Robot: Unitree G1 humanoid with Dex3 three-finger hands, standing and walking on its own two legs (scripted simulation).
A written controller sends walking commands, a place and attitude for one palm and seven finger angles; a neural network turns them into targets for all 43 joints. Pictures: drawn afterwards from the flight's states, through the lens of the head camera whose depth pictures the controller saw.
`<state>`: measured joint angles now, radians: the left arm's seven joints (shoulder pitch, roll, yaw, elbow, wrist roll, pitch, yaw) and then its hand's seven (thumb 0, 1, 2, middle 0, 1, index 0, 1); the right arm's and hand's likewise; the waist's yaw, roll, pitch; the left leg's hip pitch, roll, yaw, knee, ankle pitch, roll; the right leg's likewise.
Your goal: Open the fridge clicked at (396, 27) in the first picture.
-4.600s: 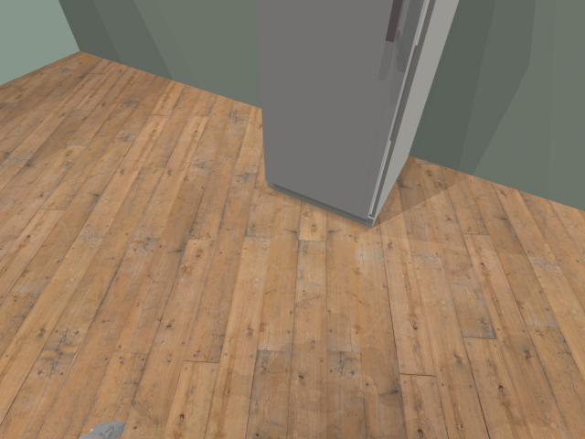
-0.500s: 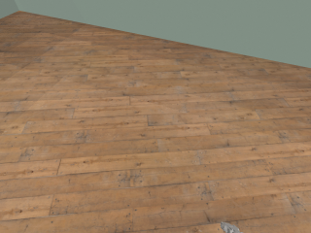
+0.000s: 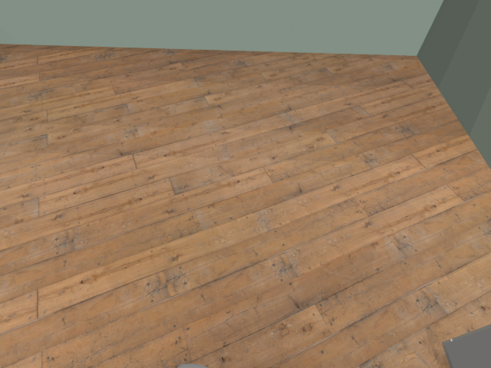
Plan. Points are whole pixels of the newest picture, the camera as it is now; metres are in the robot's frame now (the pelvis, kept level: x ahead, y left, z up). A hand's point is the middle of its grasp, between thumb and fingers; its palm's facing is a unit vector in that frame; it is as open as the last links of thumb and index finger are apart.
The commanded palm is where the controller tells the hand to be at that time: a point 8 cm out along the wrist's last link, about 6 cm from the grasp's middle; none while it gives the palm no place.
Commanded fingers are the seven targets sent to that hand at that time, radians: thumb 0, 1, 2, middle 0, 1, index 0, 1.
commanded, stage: turn to face it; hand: right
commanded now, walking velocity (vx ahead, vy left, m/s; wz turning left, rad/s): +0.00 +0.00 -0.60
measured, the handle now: out of the picture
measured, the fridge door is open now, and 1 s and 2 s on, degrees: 0 0 0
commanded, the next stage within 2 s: none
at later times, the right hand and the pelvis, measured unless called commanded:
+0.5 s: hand out of the picture -0.07 -0.22 -0.19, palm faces +0.37 +0.90 -0.24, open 7.4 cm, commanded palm none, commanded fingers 0.00 -0.90 -0.90 0.20 0.30 0.20 0.30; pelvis -0.04 +0.00 -0.01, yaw -20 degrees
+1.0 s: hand out of the picture -0.03 -0.20 -0.13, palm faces +0.57 +0.77 -0.29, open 7.4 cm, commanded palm none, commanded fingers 0.00 -0.90 -0.90 0.20 0.30 0.20 0.30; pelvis -0.03 +0.03 +0.00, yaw -38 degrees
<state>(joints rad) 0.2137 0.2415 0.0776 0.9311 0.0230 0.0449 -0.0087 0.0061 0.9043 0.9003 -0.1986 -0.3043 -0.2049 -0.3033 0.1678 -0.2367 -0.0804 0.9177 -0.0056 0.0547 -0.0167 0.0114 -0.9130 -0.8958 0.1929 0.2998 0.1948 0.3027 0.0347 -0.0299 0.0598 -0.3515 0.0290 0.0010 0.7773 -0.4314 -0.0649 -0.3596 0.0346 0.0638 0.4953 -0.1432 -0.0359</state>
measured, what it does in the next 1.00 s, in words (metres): steps on the spot, turning right: left foot, then right foot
